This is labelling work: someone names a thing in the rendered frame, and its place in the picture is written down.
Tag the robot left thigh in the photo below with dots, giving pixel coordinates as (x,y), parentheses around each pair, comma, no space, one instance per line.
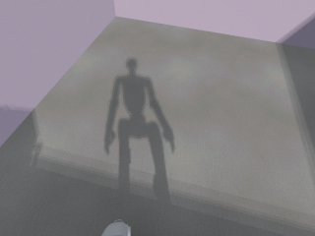
(117,229)

